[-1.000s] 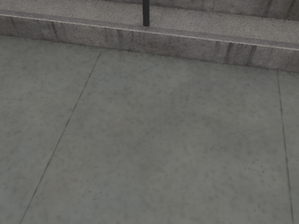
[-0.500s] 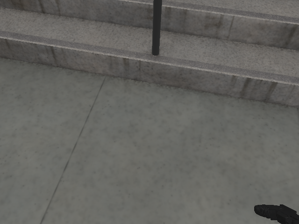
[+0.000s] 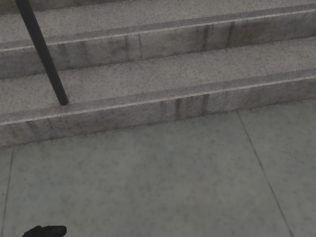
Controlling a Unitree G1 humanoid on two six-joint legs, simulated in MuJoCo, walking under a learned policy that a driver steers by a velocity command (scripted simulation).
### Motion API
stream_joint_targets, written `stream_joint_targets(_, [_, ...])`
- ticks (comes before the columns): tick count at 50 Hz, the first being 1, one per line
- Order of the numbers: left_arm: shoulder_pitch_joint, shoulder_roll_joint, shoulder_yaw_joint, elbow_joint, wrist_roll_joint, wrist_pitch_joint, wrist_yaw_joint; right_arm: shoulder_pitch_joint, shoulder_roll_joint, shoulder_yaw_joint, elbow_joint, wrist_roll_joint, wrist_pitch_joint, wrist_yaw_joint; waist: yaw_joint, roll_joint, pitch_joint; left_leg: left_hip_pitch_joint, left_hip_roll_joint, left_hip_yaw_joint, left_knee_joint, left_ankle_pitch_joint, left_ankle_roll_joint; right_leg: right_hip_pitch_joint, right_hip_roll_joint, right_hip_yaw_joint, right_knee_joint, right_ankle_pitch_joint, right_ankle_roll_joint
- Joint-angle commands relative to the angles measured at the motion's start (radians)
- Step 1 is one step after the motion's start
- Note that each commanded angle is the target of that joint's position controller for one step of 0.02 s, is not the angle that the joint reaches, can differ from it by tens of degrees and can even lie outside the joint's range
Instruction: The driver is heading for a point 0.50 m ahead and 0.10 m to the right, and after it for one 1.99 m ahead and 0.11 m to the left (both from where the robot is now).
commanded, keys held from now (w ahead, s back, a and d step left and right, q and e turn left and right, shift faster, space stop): w+e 0.50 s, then w+q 0.50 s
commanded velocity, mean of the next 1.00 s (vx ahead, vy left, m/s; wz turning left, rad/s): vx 0.50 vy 0.00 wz -0.24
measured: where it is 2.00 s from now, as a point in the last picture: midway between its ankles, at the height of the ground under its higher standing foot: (174, 104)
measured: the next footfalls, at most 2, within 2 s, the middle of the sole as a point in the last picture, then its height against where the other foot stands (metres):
left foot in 0.48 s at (147, 231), level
right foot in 0.88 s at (209, 206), level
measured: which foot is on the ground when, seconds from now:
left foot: up 0.00-0.46, down 0.48-0.88, up 0.90-1.00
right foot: down 0.00-0.48, up 0.50-0.86, down 0.88-1.00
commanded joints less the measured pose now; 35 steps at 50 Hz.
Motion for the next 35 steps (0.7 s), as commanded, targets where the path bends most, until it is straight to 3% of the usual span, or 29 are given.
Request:
stream_joint_targets(1, [0.321,0.246,0.075,-0.015,0.001,-0.023,0.007,-0.073,-0.120,-0.002,-0.157,0.014,-0.079,0.016,0.160,-0.132,-0.397,-0.746,-0.109,-0.311,0.678,-0.089,0.031,0.874,-0.340,0.864,-0.400,-0.240,-0.298])
stream_joint_targets(2, [0.296,0.196,0.060,-0.004,0.008,-0.037,0.005,-0.127,-0.131,-0.004,-0.179,0.038,-0.093,0.022,0.145,-0.101,-0.263,-0.794,-0.069,-0.295,0.634,-0.004,0.056,0.773,-0.310,0.716,-0.390,-0.182,-0.254])
stream_joint_targets(3, [0.234,0.167,0.049,-0.008,0.005,-0.044,0.005,-0.128,-0.118,-0.001,-0.168,0.019,-0.097,0.014,0.095,-0.006,-0.175,-0.743,-0.022,-0.294,0.538,0.078,0.063,0.619,-0.261,0.587,-0.381,-0.059,-0.213])
stream_joint_targets(4, [0.173,0.133,0.039,-0.019,0.009,-0.045,0.009,-0.122,-0.127,-0.008,-0.156,-0.008,-0.092,0.006,0.058,-0.004,-0.145,-0.671,0.008,-0.296,0.451,0.126,0.058,0.507,-0.222,0.498,-0.384,0.046,-0.187])
stream_joint_targets(5, [0.141,0.119,0.032,-0.036,0.018,-0.044,0.014,-0.103,-0.129,-0.013,-0.151,-0.015,-0.080,0.008,0.032,-0.021,-0.129,-0.611,0.021,-0.298,0.416,0.161,0.052,0.435,-0.194,0.454,-0.406,0.112,-0.180])
stream_joint_targets(9, [0.174,0.154,0.041,-0.021,0.013,-0.052,0.037,-0.138,-0.084,-0.004,-0.166,-0.032,-0.048,0.006,0.026,-0.014,-0.100,-0.588,-0.005,-0.267,0.250,0.274,-0.006,0.331,-0.152,0.356,-0.442,0.274,-0.189])
stream_joint_targets(14, [0.240,0.163,0.043,0.012,0.005,-0.038,0.059,-0.318,-0.048,0.015,-0.212,-0.020,-0.055,0.018,0.094,-0.066,-0.057,-0.545,-0.070,-0.263,-0.105,0.536,-0.026,0.304,-0.093,0.316,-0.426,0.140,-0.122])
stream_joint_targets(18, [0.289,0.165,0.045,0.042,-0.003,-0.030,0.063,-0.390,-0.072,0.010,-0.241,-0.008,-0.072,0.038,0.118,-0.078,-0.045,-0.504,-0.100,-0.285,-0.232,0.544,-0.003,0.365,-0.127,0.402,-0.364,0.086,-0.107])
stream_joint_targets(21, [0.276,0.166,0.048,0.046,-0.002,-0.021,0.068,-0.349,-0.104,-0.004,-0.237,-0.005,-0.084,0.043,0.088,-0.112,-0.053,-0.432,-0.110,-0.292,-0.276,0.433,0.031,0.421,-0.152,0.477,-0.286,0.112,-0.085])
stream_joint_targets(22, [0.260,0.159,0.047,0.044,-0.001,-0.018,0.068,-0.292,-0.114,-0.012,-0.224,-0.005,-0.088,0.039,0.056,-0.127,-0.068,-0.355,-0.117,-0.276,-0.302,0.411,0.050,0.418,-0.141,0.485,-0.246,0.157,-0.072])
stream_joint_targets(23, [0.244,0.131,0.037,0.036,0.002,-0.017,0.065,-0.190,-0.137,-0.026,-0.200,-0.012,-0.093,0.032,0.003,-0.117,-0.128,-0.195,-0.105,-0.269,-0.336,0.426,0.080,0.392,-0.091,0.457,-0.141,0.223,-0.044])
stream_joint_targets(24, [0.274,0.149,0.036,0.032,0.066,-0.031,0.045,-0.028,-0.146,-0.010,-0.167,-0.104,-0.071,0.016,-0.037,-0.042,-0.211,0.020,0.022,-0.373,-0.290,0.256,0.106,0.277,0.010,0.356,0.127,0.202,-0.002])
stream_joint_targets(25, [0.384,0.092,0.032,-0.002,0.025,-0.033,0.041,0.095,-0.281,-0.047,-0.164,-0.116,-0.047,0.005,-0.028,0.267,-0.398,0.342,0.277,-0.812,-0.355,0.129,0.244,-0.020,0.160,0.201,0.454,-0.169,0.055])
stream_joint_targets(26, [0.374,0.128,0.025,0.024,0.064,-0.029,0.042,0.067,-0.233,-0.040,-0.155,-0.076,-0.030,0.012,-0.013,0.289,-0.356,0.293,0.319,-1.009,-0.442,0.067,0.270,-0.154,0.112,0.198,0.562,-0.403,0.045])
stream_joint_targets(27, [0.318,0.130,0.025,0.051,0.066,-0.026,0.036,0.022,-0.147,-0.018,-0.162,-0.061,-0.023,0.017,-0.015,0.134,-0.213,0.161,0.265,-0.861,-0.459,0.030,0.253,-0.158,0.068,0.223,0.582,-0.324,0.041])
stream_joint_targets(28, [0.256,0.115,0.017,0.048,0.064,-0.028,0.025,-0.012,-0.100,-0.004,-0.150,-0.058,-0.021,0.021,-0.008,0.068,-0.144,0.057,0.209,-0.737,-0.476,0.092,0.232,-0.121,0.044,0.214,0.535,-0.256,0.043])
stream_joint_targets(29, [0.213,0.103,0.014,0.033,0.071,-0.027,0.015,-0.022,-0.079,0.007,-0.133,-0.054,-0.021,0.020,0.004,0.092,-0.100,-0.012,0.161,-0.645,-0.493,0.206,0.219,-0.096,0.026,0.208,0.475,-0.234,0.046])
stream_joint_targets(30, [0.211,0.095,0.010,0.034,0.083,-0.020,0.008,-0.026,-0.074,0.011,-0.113,-0.047,-0.025,0.021,0.025,0.127,-0.077,-0.062,0.122,-0.577,-0.508,0.301,0.213,-0.061,0.009,0.192,0.420,-0.228,0.056])
stream_joint_targets(32, [0.232,0.087,0.003,0.049,0.090,-0.012,0.003,-0.012,-0.089,0.007,-0.088,-0.034,-0.036,0.033,0.046,0.148,-0.095,-0.083,0.089,-0.517,-0.500,0.505,0.236,-0.009,0.002,0.121,0.363,-0.219,0.075])
stream_joint_targets(35, [0.128,0.053,-0.021,0.017,0.082,-0.019,0.001,0.019,-0.115,-0.002,-0.057,-0.023,-0.037,0.039,0.029,0.154,-0.064,-0.121,0.066,-0.478,-0.533,0.501,0.257,0.004,-0.019,0.071,0.176,-0.175,0.102])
